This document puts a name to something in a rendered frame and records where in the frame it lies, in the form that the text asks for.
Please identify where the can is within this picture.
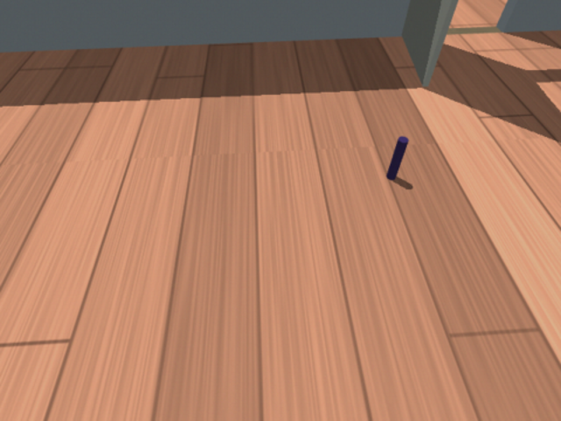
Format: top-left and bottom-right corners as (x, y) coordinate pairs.
(387, 137), (408, 180)

